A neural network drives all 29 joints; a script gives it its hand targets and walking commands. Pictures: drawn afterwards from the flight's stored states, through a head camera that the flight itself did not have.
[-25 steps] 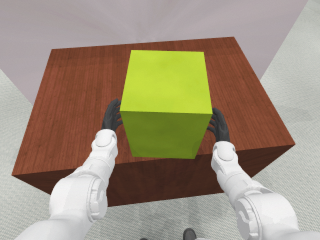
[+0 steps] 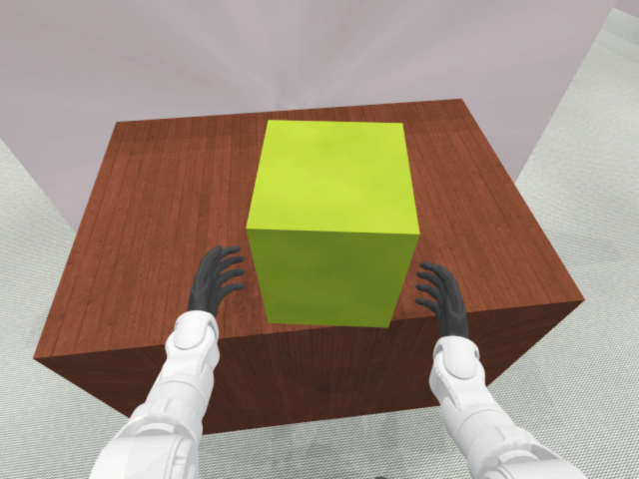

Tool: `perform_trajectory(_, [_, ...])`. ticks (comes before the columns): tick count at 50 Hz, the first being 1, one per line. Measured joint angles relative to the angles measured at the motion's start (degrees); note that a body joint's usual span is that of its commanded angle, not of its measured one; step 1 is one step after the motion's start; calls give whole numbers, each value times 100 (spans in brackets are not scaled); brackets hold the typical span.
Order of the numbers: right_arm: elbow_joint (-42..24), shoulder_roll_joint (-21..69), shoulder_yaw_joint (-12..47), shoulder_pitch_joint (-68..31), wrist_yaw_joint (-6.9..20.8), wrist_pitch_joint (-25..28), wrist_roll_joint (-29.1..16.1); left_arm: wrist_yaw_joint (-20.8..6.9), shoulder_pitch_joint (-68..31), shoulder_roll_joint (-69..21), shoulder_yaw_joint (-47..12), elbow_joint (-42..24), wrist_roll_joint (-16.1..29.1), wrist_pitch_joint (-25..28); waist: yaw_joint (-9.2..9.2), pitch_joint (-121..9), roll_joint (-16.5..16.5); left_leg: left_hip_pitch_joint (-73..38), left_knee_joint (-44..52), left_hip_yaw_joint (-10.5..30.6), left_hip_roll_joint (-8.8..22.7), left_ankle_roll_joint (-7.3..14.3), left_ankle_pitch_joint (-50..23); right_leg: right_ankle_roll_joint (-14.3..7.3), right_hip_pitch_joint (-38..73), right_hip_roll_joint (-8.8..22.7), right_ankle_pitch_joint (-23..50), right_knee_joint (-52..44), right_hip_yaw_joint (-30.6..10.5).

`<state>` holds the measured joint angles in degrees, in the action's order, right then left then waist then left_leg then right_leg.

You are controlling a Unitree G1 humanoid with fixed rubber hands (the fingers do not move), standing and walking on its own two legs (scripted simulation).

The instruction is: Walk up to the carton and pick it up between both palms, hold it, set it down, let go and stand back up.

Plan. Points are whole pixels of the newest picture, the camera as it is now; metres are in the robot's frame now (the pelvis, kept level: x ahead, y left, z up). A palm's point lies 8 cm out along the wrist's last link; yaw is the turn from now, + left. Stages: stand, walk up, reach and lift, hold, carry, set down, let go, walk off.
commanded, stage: set down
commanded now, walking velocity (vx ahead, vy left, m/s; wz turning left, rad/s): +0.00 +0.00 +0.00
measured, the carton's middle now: (331, 229) +0.46 -0.03 +0.00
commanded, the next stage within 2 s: none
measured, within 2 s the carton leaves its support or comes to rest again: neither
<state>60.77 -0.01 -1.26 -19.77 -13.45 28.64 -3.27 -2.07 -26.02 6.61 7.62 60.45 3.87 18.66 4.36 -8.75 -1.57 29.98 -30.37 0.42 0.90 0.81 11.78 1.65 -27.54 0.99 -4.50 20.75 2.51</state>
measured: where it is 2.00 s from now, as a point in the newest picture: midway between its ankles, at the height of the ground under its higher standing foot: outside the picture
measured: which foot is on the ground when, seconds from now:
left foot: down 0.00-1.00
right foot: down 0.00-1.00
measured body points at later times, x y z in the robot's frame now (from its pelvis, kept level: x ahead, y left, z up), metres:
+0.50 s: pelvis +0.02 +0.00 +0.00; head +0.04 +0.02 +0.45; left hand +0.29 +0.20 -0.01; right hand +0.24 -0.18 -0.02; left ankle +0.03 +0.10 -0.74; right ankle +0.05 -0.15 -0.74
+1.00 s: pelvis +0.03 -0.01 +0.01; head +0.03 +0.00 +0.46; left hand +0.27 +0.19 -0.02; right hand +0.22 -0.20 -0.03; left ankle +0.03 +0.10 -0.74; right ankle +0.05 -0.15 -0.74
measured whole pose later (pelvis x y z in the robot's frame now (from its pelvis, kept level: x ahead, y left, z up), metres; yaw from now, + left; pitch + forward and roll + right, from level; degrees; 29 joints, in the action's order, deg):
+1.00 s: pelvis +0.03 -0.01 +0.01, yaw +1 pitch -1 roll -2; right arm 27.2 -2.3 1.3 11.5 -8.4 15.6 -3.8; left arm -2.9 7.6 9.7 1.7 23.9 7.3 4.5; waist 4.3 0.6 -1.0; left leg 12.1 -27.8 0.4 0.9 0.6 14.8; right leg 1.6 -10.9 1.0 -8.9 20.7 2.5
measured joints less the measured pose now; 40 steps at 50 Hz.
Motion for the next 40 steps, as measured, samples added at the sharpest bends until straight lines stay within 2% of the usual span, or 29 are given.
perform_trajectory(25, [-2749, 67, 271, 2506, 62, -374, -55, -192, 2849, 207, -332, -3396, 293, -777, 0, 909, 50, -1327, 3, 0, -1, 17, 336, 0, 1322, -1, -337, 0, 0])
perform_trajectory(32, [-3145, 10, 264, 2937, 231, -708, -56, -166, 3254, 304, -467, -3649, 335, -985, -1, 934, 50, -1488, 23, 0, -1, 17, 358, 0, 1474, -1, -371, -1, 0])
perform_trajectory(40, [-3250, -143, 199, 2999, 421, -1051, -57, -93, 3303, 311, -569, -3654, 345, -1173, -2, 934, 50, -1601, 82, 0, -1, 18, 340, 0, 1559, -2, -383, -1, 0])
